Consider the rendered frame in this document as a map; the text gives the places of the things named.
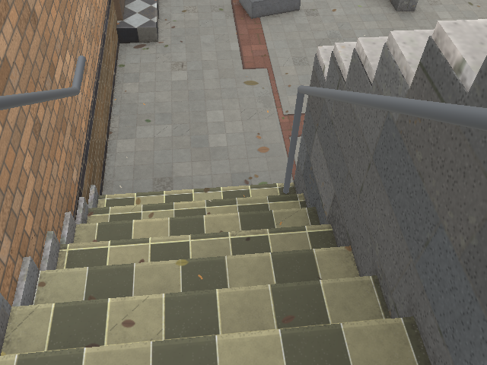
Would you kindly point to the stairs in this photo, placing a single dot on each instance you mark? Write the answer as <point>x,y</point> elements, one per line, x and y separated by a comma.
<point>237,275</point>

